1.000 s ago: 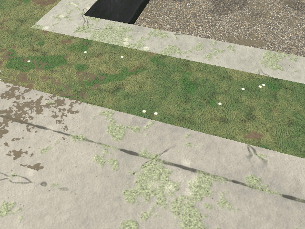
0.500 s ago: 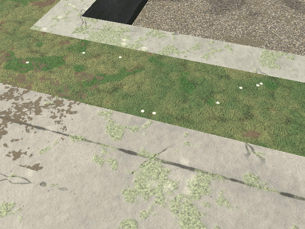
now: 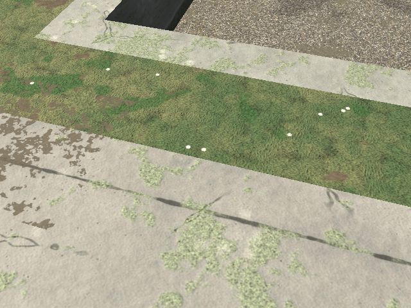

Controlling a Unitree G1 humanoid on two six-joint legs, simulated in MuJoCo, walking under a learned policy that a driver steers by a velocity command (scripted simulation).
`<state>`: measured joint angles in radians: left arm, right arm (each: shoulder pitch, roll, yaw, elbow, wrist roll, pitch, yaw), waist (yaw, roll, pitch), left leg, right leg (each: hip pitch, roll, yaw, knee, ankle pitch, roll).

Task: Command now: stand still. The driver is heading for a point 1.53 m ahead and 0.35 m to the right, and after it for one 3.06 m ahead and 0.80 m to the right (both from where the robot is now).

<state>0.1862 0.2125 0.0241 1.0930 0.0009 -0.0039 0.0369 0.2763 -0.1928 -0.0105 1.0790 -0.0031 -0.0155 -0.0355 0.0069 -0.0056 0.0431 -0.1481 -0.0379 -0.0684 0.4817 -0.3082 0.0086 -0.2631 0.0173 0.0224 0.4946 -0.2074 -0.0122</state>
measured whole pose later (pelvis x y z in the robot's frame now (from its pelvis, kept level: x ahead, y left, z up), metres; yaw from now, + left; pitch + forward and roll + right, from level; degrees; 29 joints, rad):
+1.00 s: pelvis +0.06 +0.02 +0.00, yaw +1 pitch +1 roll +0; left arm 0.30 0.23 0.04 1.05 -0.04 -0.07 0.01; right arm 0.43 -0.18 -0.03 1.06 0.01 -0.11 -0.02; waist -0.02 -0.02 -0.03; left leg -0.14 -0.03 -0.01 0.49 -0.37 0.05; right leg -0.38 0.02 0.01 0.84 -0.41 -0.06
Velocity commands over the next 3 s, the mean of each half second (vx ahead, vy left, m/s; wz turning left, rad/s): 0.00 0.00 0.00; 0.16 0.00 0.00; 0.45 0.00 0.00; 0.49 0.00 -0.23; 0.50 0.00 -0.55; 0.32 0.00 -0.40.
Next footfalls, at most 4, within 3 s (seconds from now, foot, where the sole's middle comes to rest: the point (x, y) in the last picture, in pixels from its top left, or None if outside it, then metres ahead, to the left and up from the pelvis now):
1.34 right None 0.41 -0.11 -0.77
1.86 left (177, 253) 0.70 0.14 -0.77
2.40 right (263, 203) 0.90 -0.18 -0.77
2.86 left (253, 140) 1.24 -0.17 -0.77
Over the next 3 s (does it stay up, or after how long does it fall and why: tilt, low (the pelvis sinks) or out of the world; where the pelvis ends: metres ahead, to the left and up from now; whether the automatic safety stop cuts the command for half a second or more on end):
stays up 1.06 -0.16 -0.01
